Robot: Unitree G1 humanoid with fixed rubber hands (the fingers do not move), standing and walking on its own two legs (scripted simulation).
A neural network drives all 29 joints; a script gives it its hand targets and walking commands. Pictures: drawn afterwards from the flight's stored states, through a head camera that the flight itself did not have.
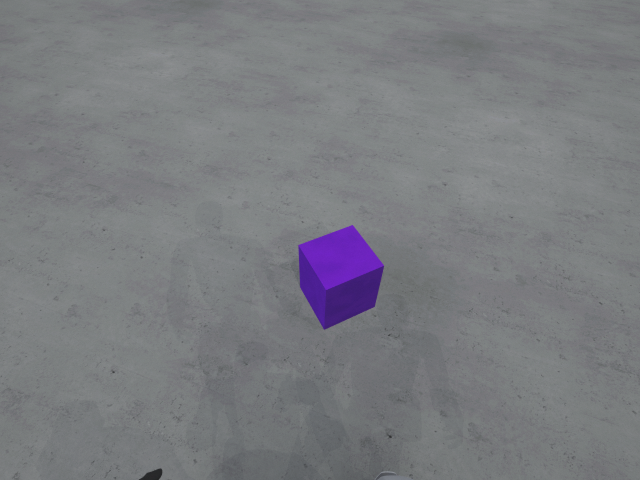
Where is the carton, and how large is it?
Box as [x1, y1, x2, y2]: [298, 225, 383, 329]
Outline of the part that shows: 352,225 298,245 300,287 324,329 374,306 383,265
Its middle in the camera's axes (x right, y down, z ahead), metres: +0.07 +0.14 +1.35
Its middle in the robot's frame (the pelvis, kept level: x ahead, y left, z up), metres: +0.85 -0.07 -0.63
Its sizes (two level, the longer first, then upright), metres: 0.210 0.200 0.250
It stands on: the floor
